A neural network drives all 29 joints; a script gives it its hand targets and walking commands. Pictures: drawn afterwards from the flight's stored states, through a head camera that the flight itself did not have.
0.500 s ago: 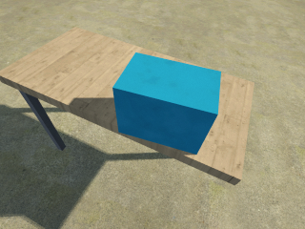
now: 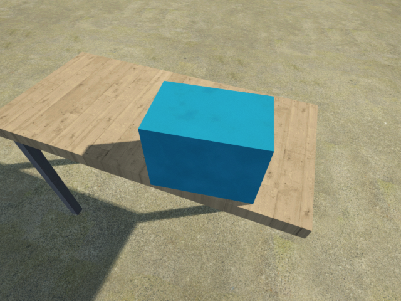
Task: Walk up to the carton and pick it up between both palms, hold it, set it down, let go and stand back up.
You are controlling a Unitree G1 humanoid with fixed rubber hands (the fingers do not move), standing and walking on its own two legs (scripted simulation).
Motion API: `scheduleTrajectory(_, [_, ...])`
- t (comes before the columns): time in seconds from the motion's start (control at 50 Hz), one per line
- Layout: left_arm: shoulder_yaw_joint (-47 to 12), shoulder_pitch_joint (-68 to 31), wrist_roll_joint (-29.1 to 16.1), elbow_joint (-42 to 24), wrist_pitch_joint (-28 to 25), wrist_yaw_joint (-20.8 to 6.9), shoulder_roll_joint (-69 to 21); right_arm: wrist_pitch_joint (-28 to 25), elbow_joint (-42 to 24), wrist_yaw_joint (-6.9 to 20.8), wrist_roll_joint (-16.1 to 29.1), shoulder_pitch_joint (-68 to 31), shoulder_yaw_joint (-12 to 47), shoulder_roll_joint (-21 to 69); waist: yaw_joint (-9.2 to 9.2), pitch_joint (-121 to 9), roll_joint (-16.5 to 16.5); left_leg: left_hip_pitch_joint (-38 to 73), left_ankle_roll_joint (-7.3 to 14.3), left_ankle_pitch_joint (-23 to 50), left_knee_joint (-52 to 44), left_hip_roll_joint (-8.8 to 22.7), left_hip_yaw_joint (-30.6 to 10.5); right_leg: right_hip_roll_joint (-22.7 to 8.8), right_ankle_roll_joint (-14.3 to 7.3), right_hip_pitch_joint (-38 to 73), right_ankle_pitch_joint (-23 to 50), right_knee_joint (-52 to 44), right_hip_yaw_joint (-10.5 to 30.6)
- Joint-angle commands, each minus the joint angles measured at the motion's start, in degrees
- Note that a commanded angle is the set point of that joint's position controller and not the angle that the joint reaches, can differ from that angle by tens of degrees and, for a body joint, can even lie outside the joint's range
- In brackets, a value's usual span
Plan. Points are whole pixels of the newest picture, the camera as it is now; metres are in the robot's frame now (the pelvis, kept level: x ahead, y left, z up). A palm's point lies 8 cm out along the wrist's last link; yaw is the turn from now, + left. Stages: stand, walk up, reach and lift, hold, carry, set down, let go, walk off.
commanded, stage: walk up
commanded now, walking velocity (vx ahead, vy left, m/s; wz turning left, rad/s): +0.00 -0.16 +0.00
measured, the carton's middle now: (208, 142) +0.48 -0.02 +0.02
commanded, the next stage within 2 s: none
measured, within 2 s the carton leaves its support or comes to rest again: neither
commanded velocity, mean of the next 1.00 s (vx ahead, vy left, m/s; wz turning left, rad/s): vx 0.08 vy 0.07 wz -0.10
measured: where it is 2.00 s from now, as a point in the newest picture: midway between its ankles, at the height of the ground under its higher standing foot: outside the picture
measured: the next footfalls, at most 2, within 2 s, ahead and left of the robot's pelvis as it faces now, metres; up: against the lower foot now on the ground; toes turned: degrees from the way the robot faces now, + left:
right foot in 0.20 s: +0.04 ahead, -0.19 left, +0.00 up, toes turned -1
left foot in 0.46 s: +0.03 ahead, +0.05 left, +0.00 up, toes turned +2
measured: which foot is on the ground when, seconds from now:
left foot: down 0.00-0.22, up 0.24-0.44, down 0.46-0.58, up 0.60-0.84, down 0.86-1.00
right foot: up 0.00-0.18, down 0.20-0.88, up 0.90-1.00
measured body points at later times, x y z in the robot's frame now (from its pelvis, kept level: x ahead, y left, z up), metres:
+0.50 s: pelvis -0.01 -0.07 +0.00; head +0.00 -0.07 +0.45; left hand +0.02 +0.15 -0.16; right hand +0.01 -0.30 -0.16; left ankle -0.01 +0.05 -0.74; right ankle +0.00 -0.19 -0.74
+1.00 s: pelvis +0.04 +0.04 +0.00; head +0.05 +0.06 +0.45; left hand +0.09 +0.31 -0.15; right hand +0.02 -0.20 -0.14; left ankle +0.03 +0.15 -0.74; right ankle +0.00 -0.11 -0.67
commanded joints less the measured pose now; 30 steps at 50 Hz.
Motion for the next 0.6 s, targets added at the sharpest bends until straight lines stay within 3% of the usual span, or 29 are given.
scheduleTrajectory(0.0, [2.62,-2.39,1.34,-6.19,1.9,-1.04,5.81,0.62,-0.28,-2.32,-1.04,9.61,-3.99,-12.94,-3.56,2.4,11.76,-1.26,15.27,0.99,-14.17,27.3,-27.16,-3.21,1.05,-17.51,-10.36,29.36,4.98])
scheduleTrajectory(0.04, [2.96,-2.62,1.63,-7.21,1.62,-1.81,5.17,0.24,-1.81,-2.25,-0.99,3.84,-3.96,-10.92,-0.72,1.11,10.53,-5.25,10.97,-2.37,-12.91,20.85,-17.99,-4.07,1.66,-16.07,-6.07,32.47,7.47])
scheduleTrajectory(0.06, [2.97,-1.35,1.69,-7.47,1.51,-2.08,5.06,0.1,-2.62,-2.13,-0.91,0.87,-3.98,-10.9,0.77,0.47,11.17,-6.15,8.51,-1.82,-11.66,18.14,-14.51,-4.33,2.17,-14.72,-4.91,29.4,7.57])
scheduleTrajectory(0.08, [-0.15,3.27,0.22,-7.36,0.3,-2.36,-2.2,0.15,-0.95,-1.29,0.63,-2.51,-1.6,-4.36,5.47,-3.19,18.59,-7.25,5.45,-0.16,-10.77,7.76,-5.43,-5.48,2.05,-4.98,-6.68,12.31,8.56])
scheduleTrajectory(0.1, [0.18,2.94,0.09,-6.37,-0.34,-2.07,-0.26,0.33,-1.38,-0.63,0.58,-2.69,-1.56,-3.63,4.48,-3.1,17.82,-5.47,4.31,0.0,-7.76,4.3,-3.97,-2.8,2.63,-2.86,-3.21,4.98,4.05])
scheduleTrajectory(0.12, [0.57,5.17,-0.26,-5.45,-0.78,-1.19,1.92,0.57,-1.3,-0.3,0.48,-1.64,-2.28,-6.73,4.45,-2.85,14.99,-3.96,4.31,3.98,-3.22,4.19,-3.55,-0.8,3.1,0.47,3.84,-4.57,-0.23])
scheduleTrajectory(0.14, [1.04,7.7,-0.24,-3.8,-0.96,-0.38,4.6,0.77,-1.33,0.25,0.51,-0.21,-2.08,-7.82,4.45,-4.05,9.37,-3.73,4.75,6.06,0.72,4.36,-4.43,0.93,3.48,3.93,9.27,-9.93,-2.43])
scheduleTrajectory(0.16, [1.92,10.47,0.01,-2.65,-1.17,0.38,8.08,0.79,-0.82,0.82,0.42,3.22,-1.2,-6.94,3.87,-3.88,2.14,-6.47,3.22,2.84,4.55,3.74,-3.68,-2.58,3.62,6.85,11.26,-10.8,1.15])
scheduleTrajectory(0.18, [2.47,10.62,0.62,-3.21,-1.31,0.58,11.26,0.91,-0.87,1.19,0.95,6.74,-0.23,-4.34,2.38,-4.24,-11.81,-12.0,0.48,-11.06,8.36,1.27,-1.33,-13.15,1.91,7.26,9.12,-14.9,13.95])
scheduleTrajectory(0.2, [2.57,6.88,-0.16,-4.91,-1.04,0.34,14.33,1.72,-1.77,0.94,1.16,6.31,-0.21,-3.32,2.06,-0.74,-20.65,-8.88,-0.48,-20.5,11.51,-0.18,-1.41,-20.67,-3.15,-5.36,-0.54,-21.35,24.72])
scheduleTrajectory(0.22, [2.05,1.11,-0.14,-5.89,-0.82,0.07,11.92,2.31,-2.08,1.12,0.59,3.99,-0.93,-5.87,1.18,4.6,-18.94,-7.01,0.18,-18.37,15.82,1.01,-4.7,-19.11,-5.19,-12.7,-10.44,-23.63,25.95])
scheduleTrajectory(0.24, [1.31,-2.98,0.28,-7.2,-1.18,-0.03,9.15,2.47,-0.81,1.65,0.65,3.29,-1.12,-6.46,-0.11,7.51,-10.19,-8.89,-0.01,-14.78,16.4,0.85,-4.33,-16.19,-4.44,-9.79,-6.62,-22.33,20.55])
scheduleTrajectory(0.26, [0.81,-4.12,0.52,-7.64,-1.57,0.18,8.84,2.3,0.24,1.95,0.92,4.51,-1.16,-5.76,-1.21,6.7,-6.44,-10.81,0.12,-12.14,16.59,0.56,-4.24,-14.06,-3.73,-6.13,2.03,-19.16,16.28])
scheduleTrajectory(0.3, [0.18,-1.3,0.33,-6.26,-2.32,0.29,7.72,1.67,1.05,1.87,0.73,7.05,-0.74,-4.52,-1.16,1.89,-9.59,-6.0,0.19,-10.24,15.75,0.67,-3.53,-12.7,-4.01,-3.93,14.09,-15.82,13.48])
scheduleTrajectory(0.36, [-0.34,0.1,0.24,-4.89,-2.47,0.09,6.03,0.9,1.46,1.31,1.04,6.2,-0.2,-4.18,-0.12,-0.14,-9.71,-3.77,-0.13,-7.35,8.59,0.42,-3.11,-11.55,-5.51,0.52,20.02,-12.59,11.42])
scheduleTrajectory(0.4, [-0.38,0.35,-0.23,-3.72,-1.84,0.06,5.88,0.21,1.65,0.87,1.06,5.88,0.17,-3.72,-0.58,0.3,-7.82,1.98,-0.11,2.94,-4.54,1.48,-4.39,-10.41,-4.34,-1.28,17.39,-10.9,12.2])
scheduleTrajectory(0.42, [-0.82,0.66,-0.35,-3.16,-1.74,-0.02,4.51,-0.22,2.23,0.69,0.78,6.25,-0.05,-5.0,-0.39,0.07,-3.2,5.64,0.12,7.03,-5.92,3.34,-5.88,-9.65,-3.3,-2.56,16.39,-10.58,11.37])
scheduleTrajectory(0.44, [-0.71,1.49,-0.62,-2.79,-1.86,0.05,4.65,-0.61,2.61,0.46,0.8,6.7,0.02,-5.83,0.39,-1.16,-2.46,7.63,0.47,9.61,-6.61,6.33,-8.39,-8.62,-2.51,-2.12,13.85,-9.79,9.88])
scheduleTrajectory(0.46, [-1.23,2.86,-1.15,-2.43,-1.9,0.12,2.48,-0.76,2.93,0.73,1.35,3.85,-0.13,-6.07,2.6,0.73,3.03,4.86,1.36,11.29,-5.44,5.72,-8.32,-5.76,-1.46,-0.95,12.05,-10.99,7.29])
scheduleTrajectory(0.48, [-1.35,2.74,-0.89,-1.85,-1.81,0.32,2.3,-0.88,3.06,1.04,1.62,3.24,0.08,-4.98,2.17,2.0,6.28,0.83,1.83,8.89,-6.55,5.2,-8.53,-5.41,-1.24,1.87,11.32,-10.94,6.71])
scheduleTrajectory(0.54, [-0.44,1.87,-0.06,-0.88,-1.35,0.14,4.61,-1.25,3.52,0.93,1.57,3.35,0.76,-3.05,2.06,3.19,4.46,0.74,1.63,5.74,-8.78,4.39,-8.22,-5.35,-1.23,1.64,10.44,-10.29,6.78])
scheduleTrajectory(0.56, [2.3,15.86,2.16,0.83,-0.43,2.11,14.61,0.78,0.37,2.13,-0.72,-1.94,-3.52,-14.32,8.42,3.93,12.28,-14.98,-1.19,-12.63,9.5,-2.59,5.29,-19.6,-6.22,9.54,-0.14,-13.39,25.71])
scheduleTrajectory(0.58, [4.44,22.36,1.98,2.92,0.46,3.17,20.66,1.82,-3.06,2.75,-2.65,-4.51,-3.23,-12.18,10.54,4.38,4.86,-22.22,-2.38,-19.22,21.35,-1.93,1.95,-29.03,-10.03,8.85,-10.37,-17.98,40.36])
